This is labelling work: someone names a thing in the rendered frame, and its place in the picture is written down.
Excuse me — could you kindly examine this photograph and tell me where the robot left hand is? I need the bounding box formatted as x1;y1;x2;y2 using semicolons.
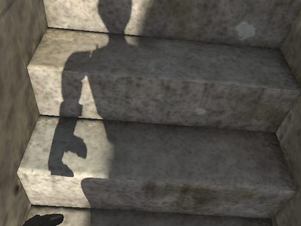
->
23;214;64;226

